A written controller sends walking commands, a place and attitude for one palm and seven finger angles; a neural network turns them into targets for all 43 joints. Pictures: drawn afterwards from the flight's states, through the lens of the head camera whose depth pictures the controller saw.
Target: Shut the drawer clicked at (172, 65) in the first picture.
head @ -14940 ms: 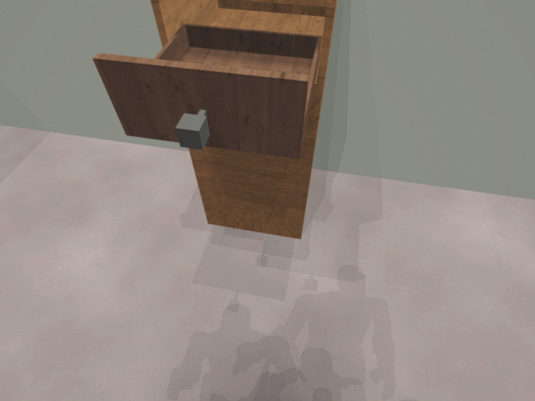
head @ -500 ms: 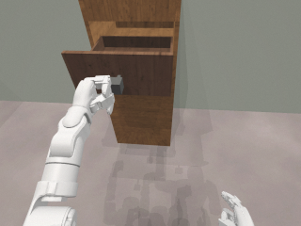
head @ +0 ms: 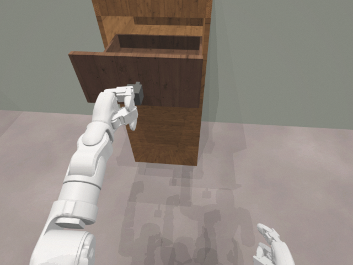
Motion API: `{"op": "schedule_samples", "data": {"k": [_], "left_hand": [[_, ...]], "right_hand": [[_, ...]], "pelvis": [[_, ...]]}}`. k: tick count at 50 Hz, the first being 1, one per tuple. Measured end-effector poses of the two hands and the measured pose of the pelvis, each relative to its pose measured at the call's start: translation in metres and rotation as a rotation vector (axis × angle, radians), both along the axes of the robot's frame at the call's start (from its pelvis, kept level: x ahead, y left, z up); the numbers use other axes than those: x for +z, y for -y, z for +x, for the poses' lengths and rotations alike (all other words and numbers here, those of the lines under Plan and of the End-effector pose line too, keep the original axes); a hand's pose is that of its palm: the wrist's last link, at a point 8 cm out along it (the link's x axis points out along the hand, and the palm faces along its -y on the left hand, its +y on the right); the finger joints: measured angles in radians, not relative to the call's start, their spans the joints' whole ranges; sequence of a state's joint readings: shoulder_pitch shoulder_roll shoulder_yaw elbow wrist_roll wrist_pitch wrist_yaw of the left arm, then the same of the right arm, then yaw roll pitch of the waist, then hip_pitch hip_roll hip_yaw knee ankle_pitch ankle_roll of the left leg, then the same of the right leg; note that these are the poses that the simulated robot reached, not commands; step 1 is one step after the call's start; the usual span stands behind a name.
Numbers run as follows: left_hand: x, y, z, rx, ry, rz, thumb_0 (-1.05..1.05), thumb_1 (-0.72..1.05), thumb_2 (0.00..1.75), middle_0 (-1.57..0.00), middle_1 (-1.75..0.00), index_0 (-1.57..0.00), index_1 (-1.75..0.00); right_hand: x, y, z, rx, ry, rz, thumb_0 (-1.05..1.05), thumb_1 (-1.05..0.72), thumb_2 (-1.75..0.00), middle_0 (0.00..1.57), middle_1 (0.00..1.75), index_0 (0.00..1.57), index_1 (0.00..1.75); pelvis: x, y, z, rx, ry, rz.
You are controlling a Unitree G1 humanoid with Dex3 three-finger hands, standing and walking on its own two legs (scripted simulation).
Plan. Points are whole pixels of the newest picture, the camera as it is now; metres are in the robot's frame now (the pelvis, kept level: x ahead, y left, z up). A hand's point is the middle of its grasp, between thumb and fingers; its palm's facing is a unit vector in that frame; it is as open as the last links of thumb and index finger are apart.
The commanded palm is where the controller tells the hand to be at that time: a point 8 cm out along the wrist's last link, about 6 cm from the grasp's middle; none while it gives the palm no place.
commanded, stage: bring the fist close to the handle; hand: left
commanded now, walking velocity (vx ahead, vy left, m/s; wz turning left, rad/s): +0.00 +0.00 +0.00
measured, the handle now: (135, 90) +0.56 +0.16 +0.10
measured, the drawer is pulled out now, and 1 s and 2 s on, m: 0.30 0.30 0.24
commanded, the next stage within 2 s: push the drawer shut in 1.10 s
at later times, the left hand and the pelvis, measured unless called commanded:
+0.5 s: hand (140, 112) +0.45 +0.13 +0.11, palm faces -0.03 -1.00 -0.01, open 3.3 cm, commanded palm +0.43 +0.18 +0.11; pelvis +0.00 +0.00 -0.01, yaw -1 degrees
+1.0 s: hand (146, 110) +0.48 +0.12 +0.09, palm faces -0.05 -1.00 +0.00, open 3.3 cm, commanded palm +0.45 +0.17 +0.09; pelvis +0.01 +0.01 -0.02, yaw -1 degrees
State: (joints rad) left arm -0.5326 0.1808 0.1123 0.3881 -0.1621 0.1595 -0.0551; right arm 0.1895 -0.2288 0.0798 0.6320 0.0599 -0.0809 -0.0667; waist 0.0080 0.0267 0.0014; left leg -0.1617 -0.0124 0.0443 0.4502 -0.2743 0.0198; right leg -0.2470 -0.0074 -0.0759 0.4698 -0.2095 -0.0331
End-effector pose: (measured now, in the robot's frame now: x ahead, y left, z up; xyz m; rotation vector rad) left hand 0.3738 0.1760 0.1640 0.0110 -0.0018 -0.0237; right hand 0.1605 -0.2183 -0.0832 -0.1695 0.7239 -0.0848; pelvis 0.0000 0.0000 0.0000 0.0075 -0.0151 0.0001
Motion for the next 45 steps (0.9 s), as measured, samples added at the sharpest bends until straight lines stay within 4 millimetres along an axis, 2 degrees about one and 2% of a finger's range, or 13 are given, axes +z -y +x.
{"op": "schedule_samples", "data": {"k": [7, 21, 39, 45], "left_hand": [[-0.007, -0.001, 0.021, 0.004, -0.007, 0.010, 0.02, 0.90, 0.90, -1.40, -1.60, -1.40, -1.60], [-0.043, -0.004, 0.043, 0.002, -0.019, 0.011, 0.02, 0.90, 0.90, -1.40, -1.60, -1.40, -1.60], [-0.078, -0.004, 0.083, -0.026, -0.024, -0.001, 0.02, 0.90, 0.90, -1.40, -1.60, -1.40, -1.60], [-0.078, -0.002, 0.084, -0.026, 0.003, 0.005, 0.03, 0.89, 0.91, -1.40, -1.60, -1.40, -1.60]], "right_hand": [[-0.014, 0.011, -0.027, -0.044, -0.087, -0.012, 0.02, -0.91, -0.90, 0.20, 0.30, 0.20, 0.30], [-0.028, 0.033, -0.077, -0.112, -0.229, -0.051, 0.02, -0.91, -0.90, 0.20, 0.30, 0.20, 0.30], [-0.046, 0.033, -0.121, -0.143, -0.393, -0.053, 0.01, -0.91, -0.90, 0.20, 0.30, 0.20, 0.30], [-0.052, 0.029, -0.132, -0.164, -0.432, -0.037, 0.01, -0.91, -0.90, 0.20, 0.30, 0.20, 0.30]], "pelvis": [[-0.001, 0.000, 0.002, -0.006, -0.026, 0.000], [-0.005, 0.001, 0.003, -0.012, -0.084, -0.001], [-0.018, -0.004, 0.002, -0.017, -0.196, -0.002], [-0.020, -0.007, 0.007, -0.023, -0.211, -0.003]]}}
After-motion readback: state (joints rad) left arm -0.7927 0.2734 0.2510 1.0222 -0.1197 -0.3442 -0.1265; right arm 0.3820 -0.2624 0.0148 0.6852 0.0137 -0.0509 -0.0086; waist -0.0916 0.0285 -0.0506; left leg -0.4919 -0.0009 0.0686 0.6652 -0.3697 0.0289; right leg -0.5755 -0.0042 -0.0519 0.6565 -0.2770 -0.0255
